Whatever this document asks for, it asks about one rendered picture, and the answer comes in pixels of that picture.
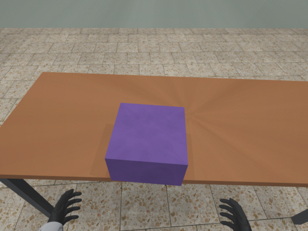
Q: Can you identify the robot right hand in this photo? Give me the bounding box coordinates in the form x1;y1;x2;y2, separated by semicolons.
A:
219;198;252;231

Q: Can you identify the robot left forearm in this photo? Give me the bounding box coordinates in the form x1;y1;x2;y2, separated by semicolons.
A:
39;221;64;231

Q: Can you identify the carton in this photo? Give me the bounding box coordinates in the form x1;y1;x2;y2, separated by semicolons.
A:
105;103;188;186

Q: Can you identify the table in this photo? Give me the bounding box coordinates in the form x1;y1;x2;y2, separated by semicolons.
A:
0;72;308;225

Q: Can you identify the robot left hand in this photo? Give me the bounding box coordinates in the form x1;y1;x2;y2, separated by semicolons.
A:
47;189;82;225

